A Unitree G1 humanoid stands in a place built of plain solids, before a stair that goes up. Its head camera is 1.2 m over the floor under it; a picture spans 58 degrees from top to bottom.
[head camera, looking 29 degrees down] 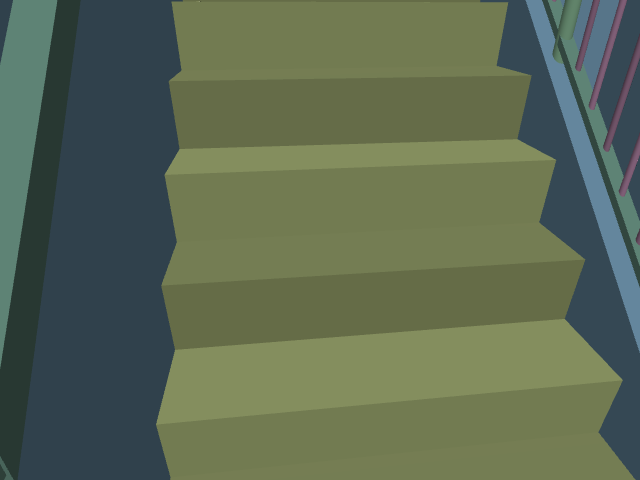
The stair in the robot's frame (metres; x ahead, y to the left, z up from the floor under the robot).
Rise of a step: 0.20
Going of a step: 0.23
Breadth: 1.10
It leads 7 degrees to the left of straight ahead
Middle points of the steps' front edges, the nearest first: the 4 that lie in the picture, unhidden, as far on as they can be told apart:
0.69 -0.19 0.39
0.92 -0.16 0.59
1.14 -0.14 0.80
1.37 -0.11 1.00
